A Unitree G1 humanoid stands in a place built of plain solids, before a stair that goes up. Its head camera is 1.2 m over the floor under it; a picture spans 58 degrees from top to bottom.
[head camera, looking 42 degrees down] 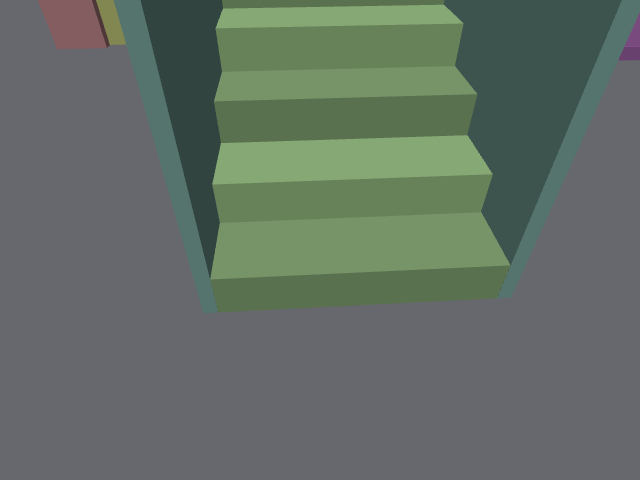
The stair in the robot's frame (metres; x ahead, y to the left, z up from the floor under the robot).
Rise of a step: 0.17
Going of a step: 0.29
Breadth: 1.00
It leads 4 degrees to the left of straight ahead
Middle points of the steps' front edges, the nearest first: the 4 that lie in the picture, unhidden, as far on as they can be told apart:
0.98 -0.14 0.17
1.27 -0.12 0.34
1.56 -0.10 0.51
1.85 -0.09 0.68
